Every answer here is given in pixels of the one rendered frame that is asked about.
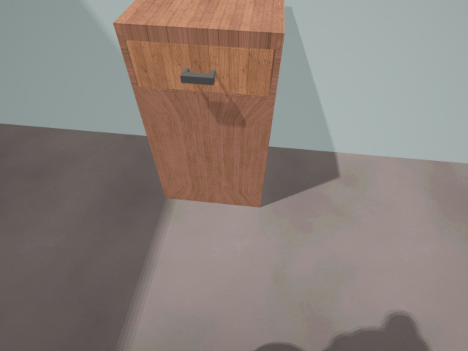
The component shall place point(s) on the drawer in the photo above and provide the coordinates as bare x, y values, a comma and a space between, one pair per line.
238, 70

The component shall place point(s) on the handle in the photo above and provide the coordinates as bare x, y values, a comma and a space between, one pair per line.
198, 78

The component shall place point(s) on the cabinet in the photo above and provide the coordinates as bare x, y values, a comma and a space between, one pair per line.
207, 146

